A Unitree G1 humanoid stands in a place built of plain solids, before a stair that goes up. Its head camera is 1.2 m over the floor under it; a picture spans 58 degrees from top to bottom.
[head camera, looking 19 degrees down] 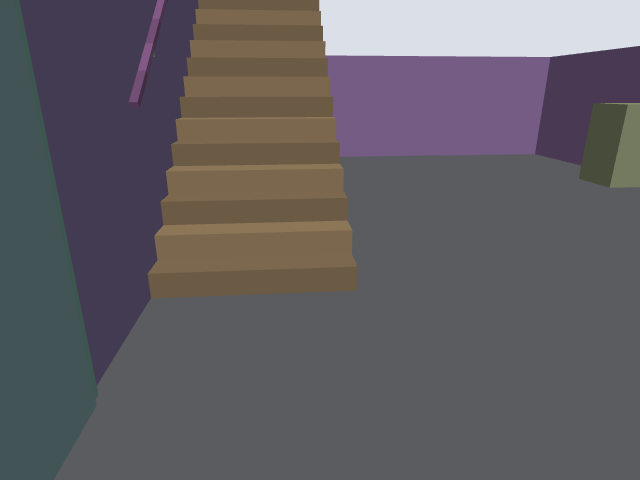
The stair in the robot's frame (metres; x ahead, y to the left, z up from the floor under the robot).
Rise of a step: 0.17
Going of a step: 0.23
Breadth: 1.28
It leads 5 degrees to the left of straight ahead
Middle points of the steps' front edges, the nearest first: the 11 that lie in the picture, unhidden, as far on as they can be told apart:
2.44 0.40 0.17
2.67 0.42 0.33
2.90 0.44 0.50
3.12 0.46 0.66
3.35 0.48 0.83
3.57 0.50 0.99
3.80 0.52 1.16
4.03 0.54 1.32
4.25 0.56 1.49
4.48 0.58 1.65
4.71 0.60 1.82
